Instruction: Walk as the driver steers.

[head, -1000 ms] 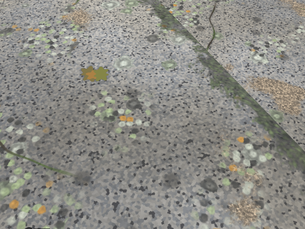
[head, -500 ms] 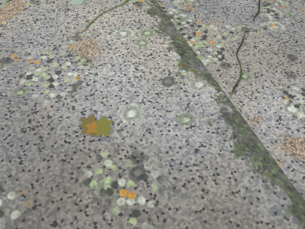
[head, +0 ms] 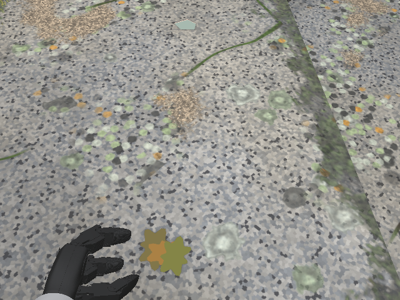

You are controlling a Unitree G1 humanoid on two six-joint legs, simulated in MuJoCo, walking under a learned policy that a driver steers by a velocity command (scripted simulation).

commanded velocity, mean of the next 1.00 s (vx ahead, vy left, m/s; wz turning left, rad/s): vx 0.85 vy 0.00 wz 0.23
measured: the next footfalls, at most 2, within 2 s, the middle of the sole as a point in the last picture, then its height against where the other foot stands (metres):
right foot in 0.08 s outside the picture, level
left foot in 0.52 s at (133, 262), level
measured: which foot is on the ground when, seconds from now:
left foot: down 0.00-0.08, up 0.10-0.50, down 0.52-0.90, up 0.92-1.00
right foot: up 0.00-0.06, down 0.08-0.54, up 0.56-0.92, down 0.94-1.00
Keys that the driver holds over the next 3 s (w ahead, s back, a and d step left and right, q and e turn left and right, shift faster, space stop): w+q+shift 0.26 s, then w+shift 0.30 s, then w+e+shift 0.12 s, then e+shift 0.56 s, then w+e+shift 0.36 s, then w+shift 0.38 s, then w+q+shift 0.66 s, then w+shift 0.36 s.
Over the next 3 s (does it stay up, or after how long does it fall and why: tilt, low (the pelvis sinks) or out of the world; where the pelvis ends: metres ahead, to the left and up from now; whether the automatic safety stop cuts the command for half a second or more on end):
stays up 2.12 -0.21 0.00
